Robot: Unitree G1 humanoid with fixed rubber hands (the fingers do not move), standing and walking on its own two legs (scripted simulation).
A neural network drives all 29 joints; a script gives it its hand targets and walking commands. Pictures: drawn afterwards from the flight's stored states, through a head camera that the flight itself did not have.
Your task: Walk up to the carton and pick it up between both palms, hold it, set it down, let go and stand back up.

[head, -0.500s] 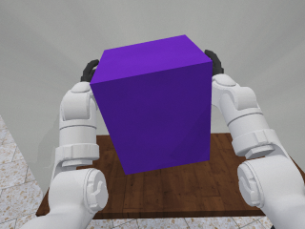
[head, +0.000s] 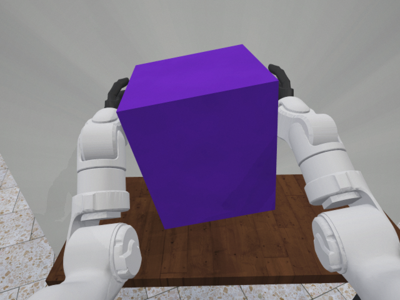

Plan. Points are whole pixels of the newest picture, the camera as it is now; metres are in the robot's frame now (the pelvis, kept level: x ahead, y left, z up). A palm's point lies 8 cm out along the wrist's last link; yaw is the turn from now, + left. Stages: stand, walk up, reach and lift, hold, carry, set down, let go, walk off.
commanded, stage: hold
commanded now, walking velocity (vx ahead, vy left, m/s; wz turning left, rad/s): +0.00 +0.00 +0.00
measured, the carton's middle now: (203, 135) +0.36 -0.01 +0.25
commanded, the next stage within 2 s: none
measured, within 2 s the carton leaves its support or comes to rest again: neither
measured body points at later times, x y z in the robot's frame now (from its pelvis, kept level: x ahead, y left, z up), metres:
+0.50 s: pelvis +0.00 +0.00 +0.00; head -0.09 +0.01 +0.44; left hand +0.39 +0.16 +0.29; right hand +0.39 -0.15 +0.30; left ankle +0.00 +0.13 -0.75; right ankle +0.02 -0.12 -0.75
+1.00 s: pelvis +0.00 +0.00 +0.00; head -0.09 +0.01 +0.44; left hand +0.38 +0.16 +0.29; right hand +0.38 -0.15 +0.30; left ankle +0.00 +0.13 -0.75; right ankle +0.02 -0.12 -0.75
